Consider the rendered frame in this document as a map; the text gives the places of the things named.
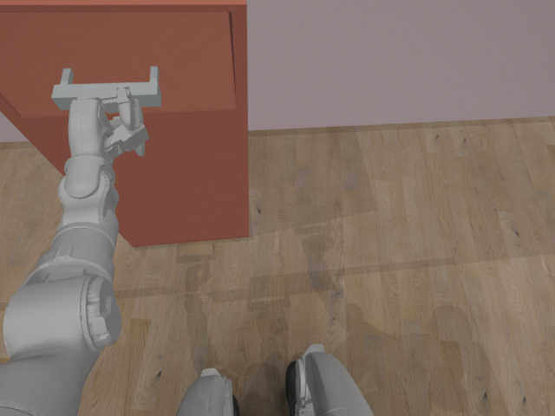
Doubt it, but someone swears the left robot thigh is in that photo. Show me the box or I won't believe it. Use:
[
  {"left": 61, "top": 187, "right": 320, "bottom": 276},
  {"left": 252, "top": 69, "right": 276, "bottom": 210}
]
[{"left": 175, "top": 375, "right": 233, "bottom": 416}]

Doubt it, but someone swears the handle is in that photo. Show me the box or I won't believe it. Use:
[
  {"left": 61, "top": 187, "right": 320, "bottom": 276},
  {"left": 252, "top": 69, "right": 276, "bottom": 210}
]
[{"left": 51, "top": 66, "right": 161, "bottom": 110}]

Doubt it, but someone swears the robot right shin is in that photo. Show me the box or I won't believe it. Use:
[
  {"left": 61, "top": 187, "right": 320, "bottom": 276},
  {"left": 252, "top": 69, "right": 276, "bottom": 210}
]
[{"left": 295, "top": 344, "right": 324, "bottom": 416}]

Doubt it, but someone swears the left robot hand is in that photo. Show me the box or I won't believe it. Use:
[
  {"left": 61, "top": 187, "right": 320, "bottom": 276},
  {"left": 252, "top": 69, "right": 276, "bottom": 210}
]
[{"left": 69, "top": 83, "right": 149, "bottom": 166}]

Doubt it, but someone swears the left robot upper arm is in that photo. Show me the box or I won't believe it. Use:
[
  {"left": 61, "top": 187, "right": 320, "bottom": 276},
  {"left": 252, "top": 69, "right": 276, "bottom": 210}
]
[{"left": 0, "top": 274, "right": 122, "bottom": 416}]

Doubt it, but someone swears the cabinet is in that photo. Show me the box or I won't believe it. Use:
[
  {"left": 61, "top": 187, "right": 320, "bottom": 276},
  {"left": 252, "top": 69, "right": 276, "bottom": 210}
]
[{"left": 0, "top": 0, "right": 249, "bottom": 247}]

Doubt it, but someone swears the drawer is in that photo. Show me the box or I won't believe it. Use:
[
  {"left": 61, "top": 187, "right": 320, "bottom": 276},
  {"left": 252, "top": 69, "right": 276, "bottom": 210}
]
[{"left": 0, "top": 12, "right": 234, "bottom": 116}]

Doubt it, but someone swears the robot left forearm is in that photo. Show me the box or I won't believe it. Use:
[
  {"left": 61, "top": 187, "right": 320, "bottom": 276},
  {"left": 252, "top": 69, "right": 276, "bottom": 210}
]
[{"left": 3, "top": 155, "right": 119, "bottom": 357}]

